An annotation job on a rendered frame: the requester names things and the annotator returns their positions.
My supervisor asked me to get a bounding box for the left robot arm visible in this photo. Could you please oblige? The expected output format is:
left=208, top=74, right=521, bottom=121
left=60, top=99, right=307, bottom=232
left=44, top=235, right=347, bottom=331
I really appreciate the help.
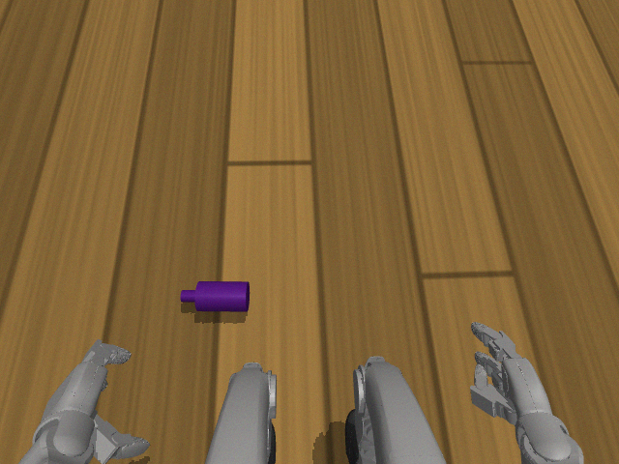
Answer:
left=18, top=410, right=95, bottom=464

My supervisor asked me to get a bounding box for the left robot hand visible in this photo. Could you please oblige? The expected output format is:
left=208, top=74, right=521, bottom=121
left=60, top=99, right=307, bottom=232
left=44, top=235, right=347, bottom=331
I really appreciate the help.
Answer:
left=41, top=339, right=150, bottom=464

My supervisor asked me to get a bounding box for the bottle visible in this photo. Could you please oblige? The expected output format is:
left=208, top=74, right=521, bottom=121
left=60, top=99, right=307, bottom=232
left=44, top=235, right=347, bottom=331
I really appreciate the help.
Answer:
left=181, top=281, right=250, bottom=312

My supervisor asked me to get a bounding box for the right robot hand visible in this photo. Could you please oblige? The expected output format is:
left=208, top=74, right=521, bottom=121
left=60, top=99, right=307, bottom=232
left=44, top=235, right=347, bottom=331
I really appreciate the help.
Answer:
left=470, top=322, right=552, bottom=426

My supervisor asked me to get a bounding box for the right robot arm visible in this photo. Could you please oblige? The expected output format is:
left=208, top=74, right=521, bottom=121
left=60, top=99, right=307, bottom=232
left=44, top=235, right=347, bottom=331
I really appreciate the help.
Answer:
left=516, top=413, right=583, bottom=464

